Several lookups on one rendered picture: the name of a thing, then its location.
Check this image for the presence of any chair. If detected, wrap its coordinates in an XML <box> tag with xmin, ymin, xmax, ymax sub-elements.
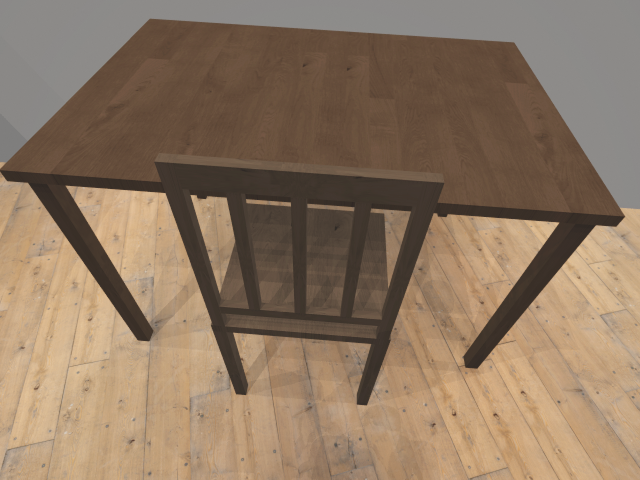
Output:
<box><xmin>154</xmin><ymin>153</ymin><xmax>444</xmax><ymax>405</ymax></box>

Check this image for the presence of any table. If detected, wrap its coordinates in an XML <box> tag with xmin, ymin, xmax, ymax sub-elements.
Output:
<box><xmin>0</xmin><ymin>19</ymin><xmax>625</xmax><ymax>369</ymax></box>

